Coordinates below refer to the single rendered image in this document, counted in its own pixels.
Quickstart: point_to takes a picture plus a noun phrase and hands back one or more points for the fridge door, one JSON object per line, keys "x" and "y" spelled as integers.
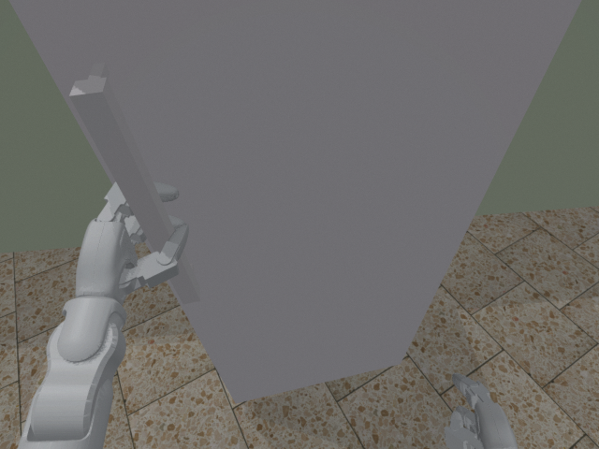
{"x": 330, "y": 155}

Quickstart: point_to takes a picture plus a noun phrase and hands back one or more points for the handle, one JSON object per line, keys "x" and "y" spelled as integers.
{"x": 98, "y": 108}

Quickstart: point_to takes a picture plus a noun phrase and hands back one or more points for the left robot forearm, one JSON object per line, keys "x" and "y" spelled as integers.
{"x": 71, "y": 408}

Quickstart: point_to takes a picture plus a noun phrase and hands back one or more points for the left robot hand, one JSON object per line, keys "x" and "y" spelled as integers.
{"x": 109, "y": 245}

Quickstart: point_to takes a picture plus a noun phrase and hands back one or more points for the right robot hand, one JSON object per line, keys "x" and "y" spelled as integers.
{"x": 487, "y": 427}

